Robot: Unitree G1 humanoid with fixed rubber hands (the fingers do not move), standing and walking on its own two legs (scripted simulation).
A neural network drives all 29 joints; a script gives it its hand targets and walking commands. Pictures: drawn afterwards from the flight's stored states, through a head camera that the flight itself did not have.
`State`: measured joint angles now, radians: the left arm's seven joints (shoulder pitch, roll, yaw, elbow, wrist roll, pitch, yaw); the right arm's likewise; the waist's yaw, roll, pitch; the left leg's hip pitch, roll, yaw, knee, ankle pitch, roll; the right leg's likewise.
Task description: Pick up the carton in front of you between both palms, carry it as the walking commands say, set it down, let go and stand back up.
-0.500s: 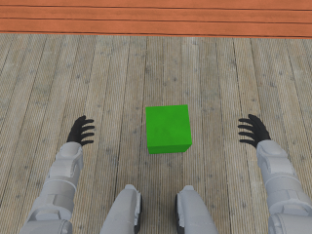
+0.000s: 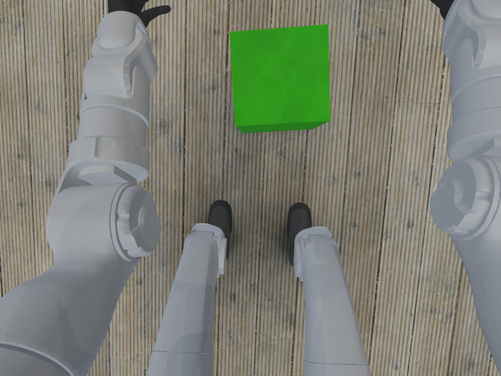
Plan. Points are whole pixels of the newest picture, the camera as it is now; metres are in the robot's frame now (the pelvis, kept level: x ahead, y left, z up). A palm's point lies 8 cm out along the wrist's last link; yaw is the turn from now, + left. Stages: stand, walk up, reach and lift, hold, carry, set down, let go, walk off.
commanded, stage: reach and lift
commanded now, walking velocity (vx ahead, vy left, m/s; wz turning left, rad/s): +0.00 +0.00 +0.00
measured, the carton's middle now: (278, 88) +0.55 -0.03 -0.53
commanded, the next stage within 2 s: none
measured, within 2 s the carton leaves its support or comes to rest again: leaves its support in 1.78 s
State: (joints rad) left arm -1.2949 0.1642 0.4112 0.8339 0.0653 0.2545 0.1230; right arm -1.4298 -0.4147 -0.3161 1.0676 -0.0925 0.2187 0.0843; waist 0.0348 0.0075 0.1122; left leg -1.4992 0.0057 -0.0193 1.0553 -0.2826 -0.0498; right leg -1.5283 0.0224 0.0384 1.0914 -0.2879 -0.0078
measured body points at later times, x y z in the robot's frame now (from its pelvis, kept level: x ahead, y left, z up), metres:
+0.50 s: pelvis +0.00 +0.01 -0.16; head +0.37 -0.01 +0.10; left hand +0.54 +0.18 -0.33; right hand +0.56 -0.21 -0.33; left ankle +0.09 +0.15 -0.62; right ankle +0.09 -0.11 -0.62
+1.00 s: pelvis -0.02 +0.00 -0.28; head +0.37 -0.01 -0.07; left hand +0.54 +0.17 -0.47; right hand +0.57 -0.20 -0.47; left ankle +0.09 +0.15 -0.62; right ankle +0.08 -0.11 -0.62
